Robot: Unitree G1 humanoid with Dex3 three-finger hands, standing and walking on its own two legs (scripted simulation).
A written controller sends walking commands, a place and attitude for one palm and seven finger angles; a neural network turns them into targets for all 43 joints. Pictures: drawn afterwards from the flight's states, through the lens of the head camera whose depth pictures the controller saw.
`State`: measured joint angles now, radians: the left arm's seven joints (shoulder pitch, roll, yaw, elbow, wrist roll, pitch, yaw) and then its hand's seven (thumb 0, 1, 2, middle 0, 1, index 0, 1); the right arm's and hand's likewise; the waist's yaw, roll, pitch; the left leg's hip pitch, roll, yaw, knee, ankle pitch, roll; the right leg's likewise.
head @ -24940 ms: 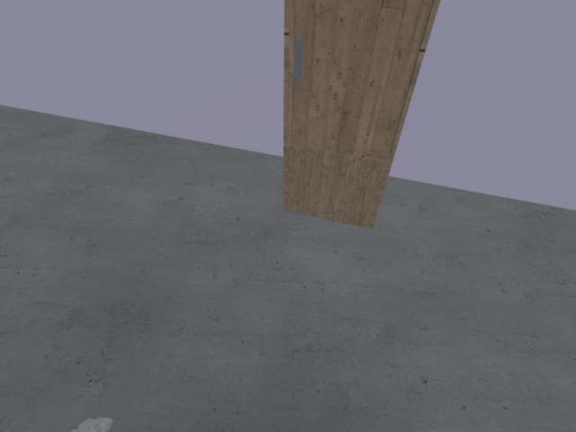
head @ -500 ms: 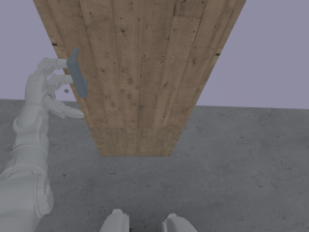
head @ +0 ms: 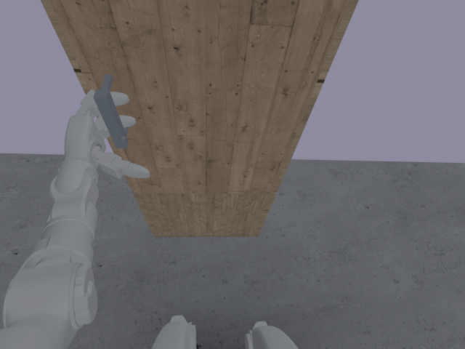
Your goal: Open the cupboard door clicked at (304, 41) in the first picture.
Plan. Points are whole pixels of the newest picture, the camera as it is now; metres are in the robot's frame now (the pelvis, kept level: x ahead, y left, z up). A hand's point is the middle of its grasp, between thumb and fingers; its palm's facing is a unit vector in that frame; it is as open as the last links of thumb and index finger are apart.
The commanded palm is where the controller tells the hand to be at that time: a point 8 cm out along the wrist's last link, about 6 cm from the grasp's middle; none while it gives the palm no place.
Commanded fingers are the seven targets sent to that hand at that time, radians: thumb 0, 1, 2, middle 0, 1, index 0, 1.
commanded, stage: slide the fingers in behind the handle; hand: left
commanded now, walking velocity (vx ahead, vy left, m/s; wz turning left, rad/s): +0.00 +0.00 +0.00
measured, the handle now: (115, 113) +0.51 +0.19 +0.08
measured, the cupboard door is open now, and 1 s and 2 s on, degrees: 0 0 20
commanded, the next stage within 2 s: close the thumb around the handle in 0.50 s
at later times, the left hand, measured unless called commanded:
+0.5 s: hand (126, 136) +0.47 +0.17 +0.07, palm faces -0.02 -1.00 -0.01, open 13.9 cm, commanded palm +0.45 +0.21 +0.07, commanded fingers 0.00 -0.50 0.30 -0.30 -1.20 -0.30 -1.20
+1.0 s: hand (127, 137) +0.47 +0.17 +0.07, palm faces -0.02 -1.00 -0.01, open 9.6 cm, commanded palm +0.44 +0.21 +0.07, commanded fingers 0.00 0.68 0.80 -0.38 -1.33 -0.38 -1.33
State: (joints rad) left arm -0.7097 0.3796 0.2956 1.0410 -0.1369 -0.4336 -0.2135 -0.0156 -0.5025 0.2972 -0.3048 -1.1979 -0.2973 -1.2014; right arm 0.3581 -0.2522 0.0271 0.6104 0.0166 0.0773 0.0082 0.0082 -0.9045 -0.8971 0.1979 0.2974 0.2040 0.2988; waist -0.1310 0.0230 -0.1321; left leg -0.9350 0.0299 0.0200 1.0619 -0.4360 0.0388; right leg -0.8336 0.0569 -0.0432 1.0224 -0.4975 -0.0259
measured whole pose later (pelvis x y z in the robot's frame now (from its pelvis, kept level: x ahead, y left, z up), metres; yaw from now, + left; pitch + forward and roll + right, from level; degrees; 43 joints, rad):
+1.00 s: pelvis +0.00 +0.00 +0.00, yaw +0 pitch +18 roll -3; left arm -0.73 0.37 0.28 1.05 -0.13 -0.44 -0.20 -0.01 0.15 0.58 -0.35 -1.27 -0.34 -1.27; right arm 0.36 -0.25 0.02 0.62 0.01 0.08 0.01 0.01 -0.90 -0.90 0.20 0.30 0.20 0.30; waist -0.13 0.02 -0.13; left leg -0.94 0.03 0.02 1.07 -0.44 0.04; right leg -0.84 0.06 -0.04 1.03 -0.50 -0.03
